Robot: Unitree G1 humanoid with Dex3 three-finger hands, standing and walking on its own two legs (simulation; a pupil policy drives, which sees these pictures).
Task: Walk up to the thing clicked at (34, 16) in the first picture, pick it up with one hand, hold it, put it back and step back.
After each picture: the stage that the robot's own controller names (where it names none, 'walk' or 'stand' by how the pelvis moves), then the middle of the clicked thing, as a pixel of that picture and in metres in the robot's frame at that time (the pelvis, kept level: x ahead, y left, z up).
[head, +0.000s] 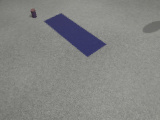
stand; (33, 13) +2.02 +0.68 -0.72
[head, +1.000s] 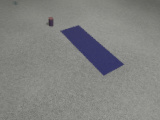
walk; (51, 21) +1.93 +0.34 -0.69
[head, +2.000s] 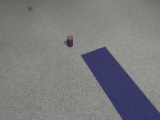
walk; (70, 41) +1.29 +0.12 -0.70
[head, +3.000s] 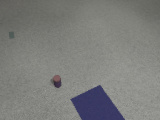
walk; (57, 81) +0.81 +0.19 -0.71
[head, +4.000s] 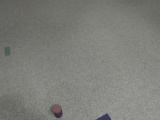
walk; (57, 111) +0.52 +0.18 -0.71
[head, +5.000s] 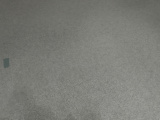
stand; out of the picture +0.39 +0.22 -0.70
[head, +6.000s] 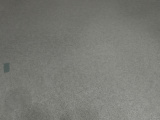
stand; out of the picture +0.36 +0.21 -0.72
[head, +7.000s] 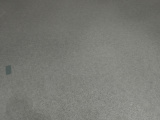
stand; out of the picture +0.39 +0.21 -0.73
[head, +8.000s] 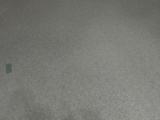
stand; out of the picture +0.37 +0.21 -0.73
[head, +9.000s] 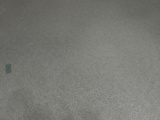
stand; out of the picture +0.37 +0.21 -0.73
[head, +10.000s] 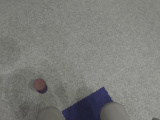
go down; (40, 86) +0.43 +0.21 -0.50
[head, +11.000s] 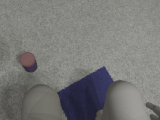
go down; (29, 63) +0.46 +0.22 -0.33
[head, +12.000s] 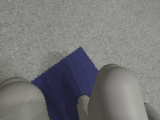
close in; out of the picture +0.45 +0.26 -0.25
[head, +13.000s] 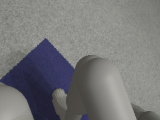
close; out of the picture +0.44 +0.28 -0.22
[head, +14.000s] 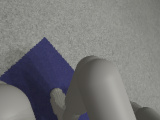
lift; out of the picture +0.43 +0.28 -0.23
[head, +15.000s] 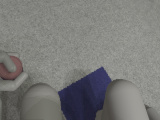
lift; (11, 71) +0.35 +0.24 -0.08
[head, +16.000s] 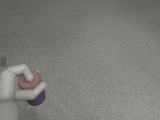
hold; (33, 88) +0.33 +0.17 +0.04
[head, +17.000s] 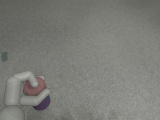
hold; (38, 94) +0.32 +0.17 -0.01
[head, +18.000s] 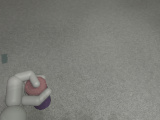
crouch; (38, 93) +0.32 +0.17 +0.00
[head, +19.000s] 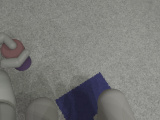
crouch; (17, 56) +0.44 +0.20 -0.10
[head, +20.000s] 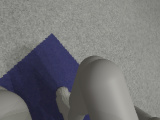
lower; out of the picture +0.44 +0.28 -0.23
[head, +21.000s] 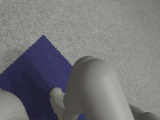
lower; out of the picture +0.44 +0.29 -0.24
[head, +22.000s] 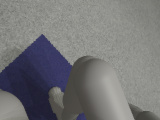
lower; out of the picture +0.45 +0.29 -0.24
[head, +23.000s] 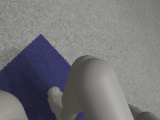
lower; out of the picture +0.45 +0.29 -0.24
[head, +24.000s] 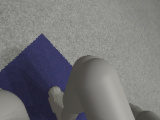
loosen; out of the picture +0.45 +0.28 -0.24
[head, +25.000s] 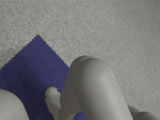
withdraw; out of the picture +0.45 +0.27 -0.24
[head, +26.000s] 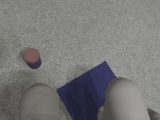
walk; (33, 59) +0.47 +0.21 -0.32
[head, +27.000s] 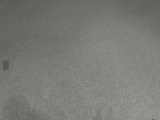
stand; out of the picture +0.39 +0.16 -0.65
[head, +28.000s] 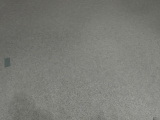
stand; out of the picture +0.41 +0.18 -0.67
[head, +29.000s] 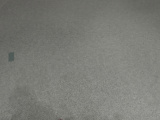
stand; out of the picture +0.41 +0.18 -0.68
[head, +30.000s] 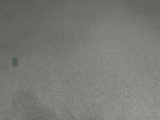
walk; out of the picture +0.41 +0.18 -0.72
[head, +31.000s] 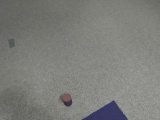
walk; (67, 100) +0.54 +0.16 -0.71
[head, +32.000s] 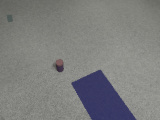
walk; (59, 65) +0.85 +0.17 -0.71
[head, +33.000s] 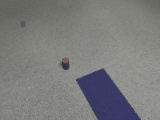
stand; (65, 63) +1.00 +0.18 -0.71
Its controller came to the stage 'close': yes
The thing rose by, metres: 0.70
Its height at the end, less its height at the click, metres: +0.00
